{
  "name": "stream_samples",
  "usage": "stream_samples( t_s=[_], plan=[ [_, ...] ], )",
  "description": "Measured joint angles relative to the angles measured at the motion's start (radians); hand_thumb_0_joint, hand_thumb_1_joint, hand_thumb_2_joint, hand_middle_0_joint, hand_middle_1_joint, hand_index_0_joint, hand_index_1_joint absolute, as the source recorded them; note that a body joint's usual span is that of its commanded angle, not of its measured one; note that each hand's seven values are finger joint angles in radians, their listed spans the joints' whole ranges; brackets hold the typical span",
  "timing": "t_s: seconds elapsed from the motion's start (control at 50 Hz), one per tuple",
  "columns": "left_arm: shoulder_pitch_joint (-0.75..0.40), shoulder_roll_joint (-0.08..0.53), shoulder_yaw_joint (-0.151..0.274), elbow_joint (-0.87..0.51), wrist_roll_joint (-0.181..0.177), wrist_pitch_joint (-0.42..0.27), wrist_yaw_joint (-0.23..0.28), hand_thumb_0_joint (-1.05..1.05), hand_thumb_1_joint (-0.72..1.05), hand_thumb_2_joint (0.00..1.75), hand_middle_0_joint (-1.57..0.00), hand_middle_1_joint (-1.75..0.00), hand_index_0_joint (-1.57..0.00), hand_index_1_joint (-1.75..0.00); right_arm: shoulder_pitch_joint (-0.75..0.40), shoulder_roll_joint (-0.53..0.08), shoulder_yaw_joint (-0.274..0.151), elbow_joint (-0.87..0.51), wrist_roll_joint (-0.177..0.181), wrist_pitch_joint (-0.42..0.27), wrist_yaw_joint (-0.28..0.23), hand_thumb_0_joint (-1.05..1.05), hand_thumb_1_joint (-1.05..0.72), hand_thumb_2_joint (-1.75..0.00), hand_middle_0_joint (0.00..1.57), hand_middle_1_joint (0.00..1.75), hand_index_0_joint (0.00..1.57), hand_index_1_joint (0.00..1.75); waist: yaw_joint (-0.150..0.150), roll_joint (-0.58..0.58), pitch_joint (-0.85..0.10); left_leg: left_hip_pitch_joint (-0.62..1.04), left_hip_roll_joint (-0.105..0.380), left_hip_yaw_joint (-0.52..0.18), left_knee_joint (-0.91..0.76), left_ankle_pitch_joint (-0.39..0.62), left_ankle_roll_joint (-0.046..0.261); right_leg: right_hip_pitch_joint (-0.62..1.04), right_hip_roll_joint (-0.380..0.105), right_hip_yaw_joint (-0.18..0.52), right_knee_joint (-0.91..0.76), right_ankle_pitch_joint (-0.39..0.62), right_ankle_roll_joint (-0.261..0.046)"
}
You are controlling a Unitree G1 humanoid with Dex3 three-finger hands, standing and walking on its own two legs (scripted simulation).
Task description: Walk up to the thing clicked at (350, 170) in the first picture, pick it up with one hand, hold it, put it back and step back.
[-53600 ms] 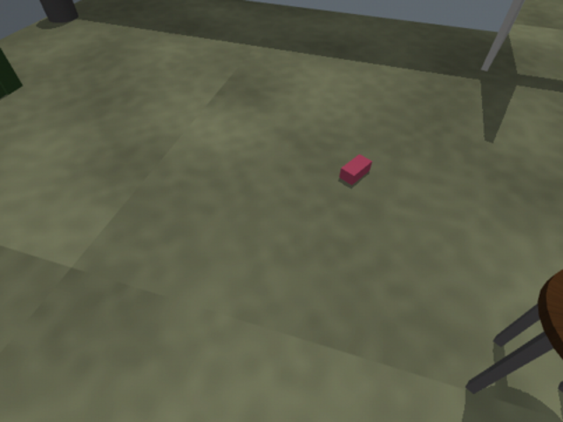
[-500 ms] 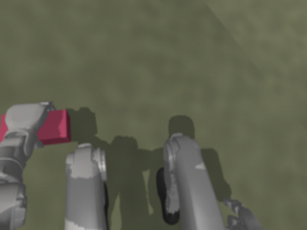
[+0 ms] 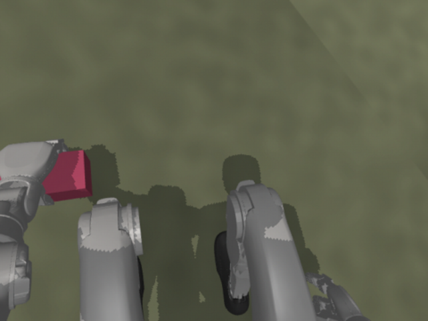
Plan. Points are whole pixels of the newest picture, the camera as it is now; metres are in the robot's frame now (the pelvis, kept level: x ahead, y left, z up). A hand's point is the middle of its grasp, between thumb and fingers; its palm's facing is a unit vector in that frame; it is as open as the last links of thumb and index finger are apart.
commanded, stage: lower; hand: left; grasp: from above
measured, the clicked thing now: (45, 179) +0.39 +0.29 -0.23
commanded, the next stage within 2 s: rest in 0.04 s
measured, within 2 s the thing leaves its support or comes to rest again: neither
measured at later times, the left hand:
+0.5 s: hand (54, 174) +0.40 +0.27 -0.24, palm faces -0.46 -0.11 -0.88, open 11.1 cm
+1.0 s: hand (58, 177) +0.40 +0.27 -0.26, palm faces -0.46 -0.09 -0.88, open 11.1 cm
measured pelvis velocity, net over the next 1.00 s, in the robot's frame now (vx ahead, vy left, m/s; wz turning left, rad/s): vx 0.01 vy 0.00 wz -0.06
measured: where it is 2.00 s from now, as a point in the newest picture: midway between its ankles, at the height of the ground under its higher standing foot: (184, 298)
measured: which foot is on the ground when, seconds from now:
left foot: down 0.00-1.00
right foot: down 0.00-1.00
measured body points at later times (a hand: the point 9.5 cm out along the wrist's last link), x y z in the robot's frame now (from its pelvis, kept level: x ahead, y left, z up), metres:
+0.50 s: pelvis +0.01 +0.00 -0.03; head +0.25 +0.07 +0.34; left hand +0.42 +0.28 -0.19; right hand +0.08 -0.28 -0.14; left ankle +0.08 +0.13 -0.30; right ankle +0.10 -0.13 -0.30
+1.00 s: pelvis +0.01 +0.00 -0.05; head +0.24 +0.08 +0.33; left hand +0.42 +0.27 -0.21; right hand +0.07 -0.27 -0.14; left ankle +0.08 +0.13 -0.30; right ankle +0.10 -0.13 -0.30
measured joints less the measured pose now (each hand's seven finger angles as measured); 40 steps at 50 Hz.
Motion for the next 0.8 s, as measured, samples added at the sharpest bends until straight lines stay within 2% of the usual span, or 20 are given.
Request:
stream_samples(
  t_s=[0.14, 0.28, 0.48, 0.7, 0.8],
  plan=[
    [0.022, 0.007, 0.025, -0.002, 0.031, -0.023, 0.048, -0.04, -0.18, 0.59, -0.69, -0.55, -0.66, -0.57, -0.009, 0.007, -0.006, 0.014, -0.014, 0.010, 0.005, 0.00, -0.90, -0.90, 0.20, 0.30, 0.20, 0.30, -0.010, -0.012, 0.010, -0.032, -0.002, -0.005, 0.044, -0.006, -0.001, -0.030, 0.003, -0.001, 0.040, -0.005, 0.003],
    [-0.006, 0.020, 0.022, 0.071, 0.051, -0.006, 0.094, -0.04, -0.18, 0.59, -0.69, -0.55, -0.65, -0.57, -0.030, 0.008, 0.006, 0.028, -0.035, 0.000, 0.018, 0.00, -0.90, -0.90, 0.20, 0.30, 0.20, 0.30, -0.026, -0.017, 0.016, -0.046, -0.003, -0.007, 0.072, -0.016, -0.001, -0.045, 0.005, 0.000, 0.067, -0.014, 0.006],
    [-0.040, 0.053, 0.060, 0.136, 0.039, -0.005, 0.121, -0.04, -0.16, 0.58, -0.66, -0.57, -0.63, -0.59, -0.042, 0.001, 0.033, 0.041, -0.072, -0.024, 0.049, 0.00, -0.89, -0.89, 0.20, 0.30, 0.20, 0.30, -0.047, -0.020, 0.050, -0.063, -0.004, -0.030, 0.120, -0.031, -0.009, -0.060, 0.011, -0.016, 0.103, -0.019, 0.007],
    [-0.018, 0.077, 0.093, 0.147, 0.054, -0.027, 0.139, -0.04, -0.15, 0.57, -0.66, -0.56, -0.63, -0.59, -0.042, -0.007, 0.054, 0.046, -0.102, -0.027, 0.073, 0.00, -0.89, -0.89, 0.20, 0.30, 0.20, 0.30, -0.057, -0.032, 0.082, -0.072, -0.004, -0.051, 0.165, -0.039, -0.013, -0.068, 0.019, -0.031, 0.134, -0.016, 0.010],
    [-0.022, 0.078, 0.075, 0.172, 0.058, -0.025, 0.167, -0.03, -0.16, 0.58, -0.67, -0.57, -0.64, -0.58, -0.047, -0.012, 0.059, 0.058, -0.115, -0.035, 0.081, 0.00, -0.89, -0.89, 0.20, 0.30, 0.20, 0.30, -0.059, -0.039, 0.082, -0.073, -0.004, -0.053, 0.183, -0.040, -0.010, -0.067, 0.023, -0.031, 0.148, -0.014, 0.016]
  ],
)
